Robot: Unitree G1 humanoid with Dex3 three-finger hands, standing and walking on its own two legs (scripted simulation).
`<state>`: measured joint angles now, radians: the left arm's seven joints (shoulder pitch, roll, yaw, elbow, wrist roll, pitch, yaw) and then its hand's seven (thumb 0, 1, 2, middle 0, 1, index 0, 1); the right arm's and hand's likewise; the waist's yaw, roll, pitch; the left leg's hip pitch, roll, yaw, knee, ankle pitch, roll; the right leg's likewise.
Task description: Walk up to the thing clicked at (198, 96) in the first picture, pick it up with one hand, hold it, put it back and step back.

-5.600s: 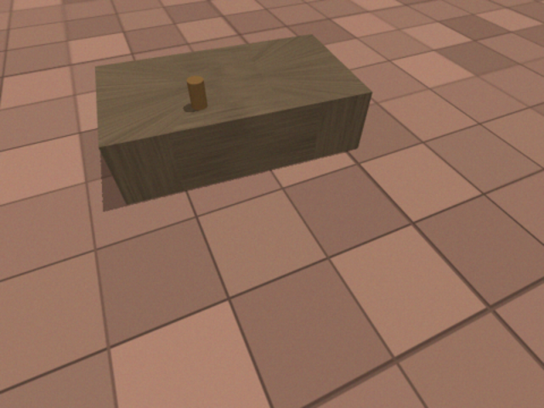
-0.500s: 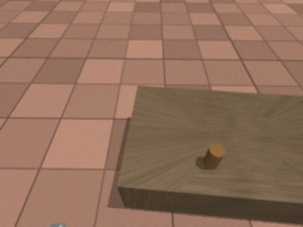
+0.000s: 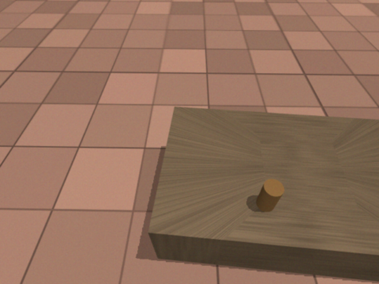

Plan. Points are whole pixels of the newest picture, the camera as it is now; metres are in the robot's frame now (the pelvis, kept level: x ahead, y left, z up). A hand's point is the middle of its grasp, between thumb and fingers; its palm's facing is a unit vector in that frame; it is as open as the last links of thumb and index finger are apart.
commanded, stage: walk up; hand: right
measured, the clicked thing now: (269, 195) +0.51 -0.27 -0.35
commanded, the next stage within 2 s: stand in 0.12 s
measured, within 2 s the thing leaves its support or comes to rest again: neither
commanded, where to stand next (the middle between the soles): +0.04 -0.02 m, yaw -2 degrees
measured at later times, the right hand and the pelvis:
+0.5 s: hand out of the picture +0.08 -0.25 -0.16, palm faces -0.06 +0.94 -0.33, open 7.4 cm; pelvis +0.01 +0.00 +0.00, yaw +1 degrees
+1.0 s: hand out of the picture +0.08 -0.26 -0.16, palm faces -0.07 +0.94 -0.34, open 7.4 cm; pelvis +0.02 -0.01 +0.00, yaw +1 degrees
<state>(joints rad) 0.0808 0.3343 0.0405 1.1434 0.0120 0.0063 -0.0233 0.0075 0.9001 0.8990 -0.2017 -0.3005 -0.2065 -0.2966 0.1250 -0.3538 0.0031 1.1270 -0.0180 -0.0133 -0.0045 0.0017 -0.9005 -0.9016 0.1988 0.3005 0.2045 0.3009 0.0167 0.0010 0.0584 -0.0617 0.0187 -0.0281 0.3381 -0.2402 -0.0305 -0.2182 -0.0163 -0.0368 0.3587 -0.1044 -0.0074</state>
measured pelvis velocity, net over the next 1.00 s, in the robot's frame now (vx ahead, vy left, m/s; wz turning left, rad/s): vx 0.02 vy -0.01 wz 0.02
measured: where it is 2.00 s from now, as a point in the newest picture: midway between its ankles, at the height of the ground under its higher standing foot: outside the picture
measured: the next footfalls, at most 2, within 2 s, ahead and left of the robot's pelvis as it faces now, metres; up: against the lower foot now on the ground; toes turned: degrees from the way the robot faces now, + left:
none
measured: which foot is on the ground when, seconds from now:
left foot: down 0.00-1.00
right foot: down 0.00-1.00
